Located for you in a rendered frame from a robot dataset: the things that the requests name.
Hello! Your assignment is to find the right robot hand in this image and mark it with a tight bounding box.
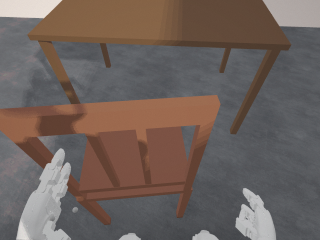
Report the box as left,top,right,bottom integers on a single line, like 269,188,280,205
235,188,276,240

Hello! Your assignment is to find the left robot hand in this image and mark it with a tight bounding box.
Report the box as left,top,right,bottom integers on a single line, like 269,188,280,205
16,148,71,240

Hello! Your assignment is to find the chair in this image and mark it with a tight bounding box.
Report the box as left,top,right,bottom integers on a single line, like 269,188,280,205
0,95,221,225

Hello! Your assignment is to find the table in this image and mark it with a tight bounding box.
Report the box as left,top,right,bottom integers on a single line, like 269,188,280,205
27,0,291,135

